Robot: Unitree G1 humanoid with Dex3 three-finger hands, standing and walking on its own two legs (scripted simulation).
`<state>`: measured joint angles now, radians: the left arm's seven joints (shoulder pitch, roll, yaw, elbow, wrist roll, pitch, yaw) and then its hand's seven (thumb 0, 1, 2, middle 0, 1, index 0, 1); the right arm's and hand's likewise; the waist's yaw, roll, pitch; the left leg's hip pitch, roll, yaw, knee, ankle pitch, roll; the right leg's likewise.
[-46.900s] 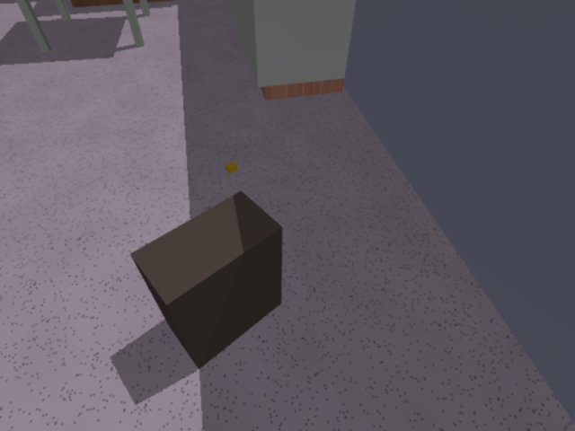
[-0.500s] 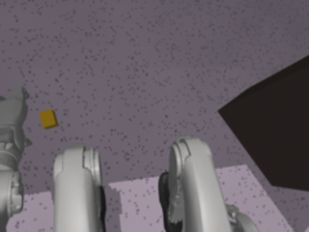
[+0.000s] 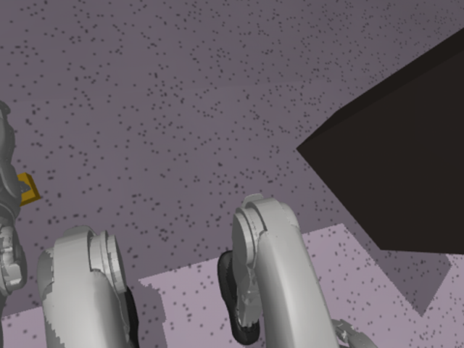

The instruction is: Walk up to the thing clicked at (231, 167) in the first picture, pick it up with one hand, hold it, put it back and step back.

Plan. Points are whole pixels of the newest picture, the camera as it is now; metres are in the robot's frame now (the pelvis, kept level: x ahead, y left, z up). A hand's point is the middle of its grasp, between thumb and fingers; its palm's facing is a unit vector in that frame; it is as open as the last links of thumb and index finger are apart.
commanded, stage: approach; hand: left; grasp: from above
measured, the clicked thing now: (22, 189) +0.42 +0.32 -0.30
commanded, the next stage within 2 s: rest palm in 0.12 s
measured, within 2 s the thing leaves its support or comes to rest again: neither
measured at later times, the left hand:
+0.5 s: hand (2, 208) +0.37 +0.32 -0.22, palm faces -0.41 -0.21 -0.89, open 14.5 cm
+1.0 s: hand (16, 187) +0.41 +0.31 -0.25, palm faces -0.42 -0.25 -0.87, open 14.3 cm
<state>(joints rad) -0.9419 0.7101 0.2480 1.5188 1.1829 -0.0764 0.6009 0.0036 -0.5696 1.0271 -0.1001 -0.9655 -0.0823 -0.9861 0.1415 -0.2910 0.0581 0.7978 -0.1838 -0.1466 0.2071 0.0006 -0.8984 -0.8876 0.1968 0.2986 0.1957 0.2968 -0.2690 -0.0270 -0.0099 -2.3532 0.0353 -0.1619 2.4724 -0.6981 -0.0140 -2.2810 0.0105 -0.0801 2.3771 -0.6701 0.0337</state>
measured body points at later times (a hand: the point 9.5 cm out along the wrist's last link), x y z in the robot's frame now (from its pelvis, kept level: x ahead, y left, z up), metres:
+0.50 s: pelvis -0.01 +0.00 -0.01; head +0.23 +0.10 +0.36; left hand +0.39 +0.33 -0.17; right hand +0.08 -0.27 -0.10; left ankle +0.07 +0.13 -0.28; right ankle +0.10 -0.12 -0.28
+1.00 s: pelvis +0.00 +0.00 -0.01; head +0.27 +0.08 +0.34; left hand +0.43 +0.32 -0.20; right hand +0.02 -0.24 -0.10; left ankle +0.07 +0.13 -0.28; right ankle +0.10 -0.12 -0.28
